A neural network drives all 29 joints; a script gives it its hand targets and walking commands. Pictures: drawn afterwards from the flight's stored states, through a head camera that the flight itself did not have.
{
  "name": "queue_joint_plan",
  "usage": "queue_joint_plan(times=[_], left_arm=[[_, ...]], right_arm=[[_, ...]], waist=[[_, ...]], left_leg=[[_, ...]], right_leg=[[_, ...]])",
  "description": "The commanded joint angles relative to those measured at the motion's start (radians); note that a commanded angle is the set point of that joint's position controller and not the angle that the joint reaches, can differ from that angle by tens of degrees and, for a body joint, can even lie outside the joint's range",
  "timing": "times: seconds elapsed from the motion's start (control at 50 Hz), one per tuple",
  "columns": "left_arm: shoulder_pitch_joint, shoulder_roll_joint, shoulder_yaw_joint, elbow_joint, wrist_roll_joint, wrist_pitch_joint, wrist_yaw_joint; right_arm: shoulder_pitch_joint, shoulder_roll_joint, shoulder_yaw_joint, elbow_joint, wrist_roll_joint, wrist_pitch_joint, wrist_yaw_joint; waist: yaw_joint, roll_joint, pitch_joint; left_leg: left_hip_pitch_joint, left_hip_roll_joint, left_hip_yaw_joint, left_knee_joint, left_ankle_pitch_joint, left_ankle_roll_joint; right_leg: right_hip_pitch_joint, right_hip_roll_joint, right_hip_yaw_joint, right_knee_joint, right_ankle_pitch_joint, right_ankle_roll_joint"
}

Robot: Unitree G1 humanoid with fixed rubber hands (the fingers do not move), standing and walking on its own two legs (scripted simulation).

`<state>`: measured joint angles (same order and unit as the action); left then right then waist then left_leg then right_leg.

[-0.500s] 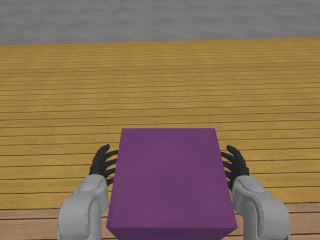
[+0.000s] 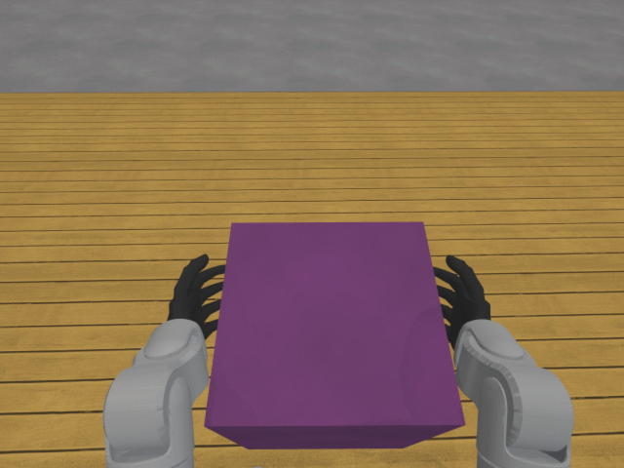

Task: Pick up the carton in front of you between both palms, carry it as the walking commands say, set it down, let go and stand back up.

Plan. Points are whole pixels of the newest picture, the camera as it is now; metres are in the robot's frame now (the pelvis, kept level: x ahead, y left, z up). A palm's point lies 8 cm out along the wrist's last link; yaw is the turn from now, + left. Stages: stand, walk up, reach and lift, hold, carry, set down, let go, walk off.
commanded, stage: carry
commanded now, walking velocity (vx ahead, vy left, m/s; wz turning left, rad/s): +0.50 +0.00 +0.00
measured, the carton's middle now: (326, 347) +0.25 +0.00 +0.05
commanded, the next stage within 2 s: none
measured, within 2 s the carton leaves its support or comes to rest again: neither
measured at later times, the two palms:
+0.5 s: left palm (238, 130) +0.65 +0.16 +0.11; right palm (401, 134) +0.65 -0.14 +0.10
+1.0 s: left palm (240, 104) +0.77 +0.18 +0.10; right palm (384, 105) +0.77 -0.12 +0.10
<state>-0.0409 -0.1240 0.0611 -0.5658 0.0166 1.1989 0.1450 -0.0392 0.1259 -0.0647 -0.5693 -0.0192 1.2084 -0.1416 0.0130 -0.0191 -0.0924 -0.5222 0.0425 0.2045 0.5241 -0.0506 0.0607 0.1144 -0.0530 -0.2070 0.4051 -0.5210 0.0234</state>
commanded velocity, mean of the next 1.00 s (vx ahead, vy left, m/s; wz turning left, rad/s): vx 0.10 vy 0.00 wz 0.00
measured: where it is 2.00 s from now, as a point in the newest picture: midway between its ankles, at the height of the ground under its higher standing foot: (306, 419)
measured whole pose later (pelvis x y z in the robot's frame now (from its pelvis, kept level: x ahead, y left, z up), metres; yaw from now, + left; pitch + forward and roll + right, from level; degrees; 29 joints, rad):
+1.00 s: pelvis +0.43 +0.02 +0.01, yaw +1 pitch +7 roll +0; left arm -0.43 -0.14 0.22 -0.19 0.04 1.04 0.15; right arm -0.41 0.11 -0.22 -0.20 -0.02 1.04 -0.14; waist 0.01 -0.01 0.01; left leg -0.28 0.00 0.05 0.56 -0.26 0.01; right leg -0.35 0.01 -0.14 0.54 -0.15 -0.10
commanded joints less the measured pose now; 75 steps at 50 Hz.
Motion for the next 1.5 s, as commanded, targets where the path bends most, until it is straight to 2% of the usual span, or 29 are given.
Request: queue_joint_plan(times=[0.0,0.02,0.04,0.1,0.2,0.34,0.42,0.44,0.46,0.48,0.5,0.56,0.62,0.72,0.82,0.88,0.94,0.96,1.0,1.04,1.08,1.14,1.2,1.24,1.28,1.34,1.38,1.42,1.48], left_arm=[[-0.471,-0.52,-0.585,-0.064,-0.242,0.011,-0.036],[-0.482,-0.529,-0.583,-0.058,-0.247,0.013,-0.031],[-0.537,-0.552,-0.574,-0.041,-0.251,0.009,-0.027],[-0.629,-0.638,-0.544,0.063,-0.217,-0.017,-0.03],[-0.745,-0.647,-0.489,0.255,-0.142,-0.08,-0.009],[-0.895,-0.645,-0.411,0.419,-0.124,-0.126,0.016],[-0.938,-0.649,-0.379,0.46,-0.134,-0.125,0.008],[-0.935,-0.645,-0.366,0.47,-0.129,-0.124,0.007],[-0.915,-0.625,-0.346,0.487,-0.121,-0.12,0.007],[-0.935,-0.611,-0.346,0.483,-0.127,-0.123,0.014],[-0.909,-0.645,-0.359,0.472,-0.149,-0.125,0.01],[-0.972,-0.794,-0.433,0.376,-0.201,-0.144,-0.02],[-0.985,-0.837,-0.5,0.267,-0.229,-0.181,-0.044],[-0.909,-0.777,-0.57,0.196,-0.241,-0.196,-0.055],[-0.872,-0.703,-0.545,0.238,-0.227,-0.182,-0.039],[-0.841,-0.69,-0.502,0.296,-0.188,-0.167,-0.031],[-0.834,-0.694,-0.483,0.333,-0.17,-0.153,-0.027],[-0.825,-0.695,-0.476,0.339,-0.166,-0.151,-0.025],[-0.847,-0.701,-0.475,0.331,-0.166,-0.152,-0.022],[-0.885,-0.698,-0.482,0.335,-0.165,-0.144,-0.018],[-0.914,-0.718,-0.484,0.349,-0.169,-0.143,-0.016],[-0.921,-0.719,-0.457,0.401,-0.164,-0.14,-0.017],[-0.915,-0.723,-0.429,0.439,-0.14,-0.14,-0.014],[-0.944,-0.749,-0.433,0.425,-0.15,-0.146,-0.016],[-0.958,-0.752,-0.441,0.42,-0.161,-0.15,-0.017],[-0.966,-0.746,-0.451,0.406,-0.167,-0.152,-0.013],[-0.967,-0.754,-0.451,0.414,-0.166,-0.15,-0.014],[-0.963,-0.746,-0.439,0.425,-0.163,-0.147,-0.015],[-0.936,-0.743,-0.433,0.436,-0.152,-0.144,-0.016]], right_arm=[[-0.423,0.5,0.526,-0.019,0.219,-0.007,0.033],[-0.433,0.501,0.525,-0.002,0.223,-0.008,0.029],[-0.472,0.527,0.535,-0.01,0.241,-0.009,0.03],[-0.646,0.629,0.564,0.034,0.257,-0.039,0.047],[-0.817,0.64,0.54,0.213,0.246,-0.1,0.049],[-0.913,0.642,0.43,0.4,0.175,-0.149,0.003],[-0.97,0.65,0.409,0.428,0.164,-0.149,-0.011],[-0.982,0.647,0.407,0.428,0.164,-0.146,-0.015],[-0.99,0.644,0.4,0.438,0.164,-0.136,-0.019],[-0.969,0.676,0.408,0.453,0.168,-0.127,-0.02],[-0.967,0.694,0.42,0.439,0.176,-0.126,-0.018],[-1.033,0.808,0.466,0.357,0.213,-0.147,0.007],[-1.003,0.846,0.511,0.297,0.225,-0.186,0.022],[-0.9,0.755,0.536,0.235,0.198,-0.216,0.022],[-0.853,0.674,0.524,0.251,0.191,-0.197,0.018],[-0.845,0.667,0.517,0.286,0.191,-0.183,0.02],[-0.871,0.686,0.507,0.307,0.196,-0.173,0.021],[-0.879,0.684,0.503,0.309,0.198,-0.17,0.019],[-0.898,0.694,0.48,0.322,0.189,-0.165,0.017],[-0.875,0.68,0.448,0.378,0.153,-0.157,0.012],[-0.86,0.68,0.43,0.397,0.138,-0.151,0.011],[-0.9,0.688,0.43,0.403,0.137,-0.153,0.015],[-0.937,0.71,0.438,0.411,0.15,-0.155,0.016],[-0.991,0.738,0.454,0.388,0.167,-0.16,0.016],[-0.995,0.739,0.446,0.406,0.165,-0.162,0.013],[-0.945,0.725,0.425,0.435,0.149,-0.162,0.01],[-0.929,0.72,0.417,0.442,0.138,-0.157,0.012],[-0.941,0.723,0.423,0.424,0.139,-0.158,0.013],[-0.95,0.735,0.434,0.414,0.152,-0.159,0.013]], waist=[[-0.074,0.165,-0.31],[-0.067,0.376,-0.346],[-0.056,0.29,-0.317],[-0.047,0.085,-0.28],[-0.042,0.119,-0.27],[-0.068,0.154,-0.238],[-0.012,0.105,-0.259],[0.005,0.033,-0.282],[0.012,-0.105,-0.353],[0.019,-0.24,-0.471],[0.028,-0.223,-0.488],[0.007,-0.085,-0.456],[0.015,-0.088,-0.49],[0.013,-0.025,-0.498],[-0.024,0.094,-0.45],[-0.02,0.038,-0.399],[0.024,-0.129,-0.386],[0.032,-0.129,-0.398],[0.023,-0.09,-0.404],[0.001,0.113,-0.398],[-0.046,0.223,-0.348],[-0.032,0.15,-0.34],[-0.011,-0.029,-0.381],[0.003,-0.079,-0.369],[0.008,-0.062,-0.36],[-0.016,0.112,-0.359],[-0.033,0.167,-0.316],[-0.029,0.108,-0.338],[0.005,-0.089,-0.387]], left_leg=[[0.674,0.187,-0.374,-0.068,-0.288,0.089],[0.77,0.342,-0.774,-0.255,-0.303,0.194],[0.725,0.337,-0.728,-0.255,-0.178,0.188],[0.528,0.265,-0.466,-0.203,0.043,0.129],[0.485,0.225,-0.311,-0.243,0.046,0.139],[0.537,0.112,-0.092,-0.05,0.556,0.092],[0.471,0.069,-0.048,0.195,0.398,0.012],[0.384,0.046,-0.047,0.304,0.208,-0.018],[0.198,-0.003,-0.065,0.452,-0.182,-0.044],[0.037,-0.096,-0.151,0.594,-0.544,-0.072],[-0.003,-0.081,-0.217,0.619,-0.591,-0.065],[0.008,-0.013,-0.241,0.355,-0.517,-0.048],[0.147,-0.046,-0.202,0.149,-0.403,-0.056],[0.339,0.012,-0.212,0.047,0.178,-0.031],[0.519,0.094,-0.26,0.145,0.693,0.032],[0.392,0.046,-0.218,0.173,0.514,0.004],[0.052,-0.055,-0.143,0.035,-0.273,-0.054],[0.073,-0.063,-0.134,-0.045,-0.272,-0.059],[0.292,-0.033,-0.14,-0.158,0.031,-0.054],[0.599,0.136,-0.256,0.03,0.872,0.017],[0.752,0.196,-0.31,0.06,1.125,0.082],[0.583,0.143,-0.255,0.068,0.86,0.038],[0.32,0.054,-0.195,0.097,0.32,-0.041],[0.276,0.02,-0.171,-0.004,0.121,-0.054],[0.367,0.027,-0.17,-0.05,0.258,-0.046],[0.627,0.123,-0.224,0.044,0.865,0.006],[0.687,0.143,-0.24,0.057,0.974,0.036],[0.582,0.11,-0.214,0.097,0.842,0.005],[0.17,0.008,-0.145,0.028,0.038,-0.072]], right_leg=[[-0.444,-0.028,-0.014,0.633,0.578,-0.036],[-0.678,0.12,0.08,0.883,0.086,-0.023],[-0.737,0.066,0.204,0.989,0.04,-0.055],[-0.736,-0.036,0.231,0.885,0.166,-0.092],[-0.753,-0.034,0.164,0.654,0.246,-0.069],[-0.681,0.068,0.057,0.24,0.525,-0.056],[-0.378,0.09,0.025,-0.044,0.779,-0.067],[-0.232,0.003,0.088,-0.031,0.987,-0.063],[-0.006,-0.205,0.281,0.165,1.624,-0.12],[0.187,-0.318,0.468,0.203,1.81,-0.266],[0.18,-0.33,0.478,0.158,1.618,-0.308],[0.066,-0.252,0.397,0.083,1.235,-0.251],[0.019,-0.203,0.295,0.102,1.272,-0.231],[-0.102,-0.122,0.195,0.212,1.269,-0.165],[-0.345,-0.017,0.133,0.192,0.831,-0.108],[-0.213,-0.031,0.145,0.136,1.042,-0.117],[0.145,-0.172,0.253,0.198,1.622,-0.211],[0.161,-0.179,0.253,0.202,1.611,-0.22],[-0.012,-0.134,0.207,0.201,1.356,-0.173],[-0.367,-0.027,0.114,0.242,0.72,-0.084],[-0.586,0.048,0.082,0.12,0.188,-0.042],[-0.381,0.023,0.081,0.022,0.491,-0.038],[-0.1,-0.119,0.193,0.17,1.247,-0.112],[-0.056,-0.137,0.202,0.178,1.355,-0.136],[-0.124,-0.107,0.176,0.188,1.209,-0.122],[-0.396,-0.001,0.096,0.163,0.644,-0.054],[-0.475,0.039,0.062,0.047,0.377,-0.032],[-0.31,0.014,0.075,0.006,0.666,-0.039],[0.115,-0.148,0.212,0.161,1.491,-0.138]])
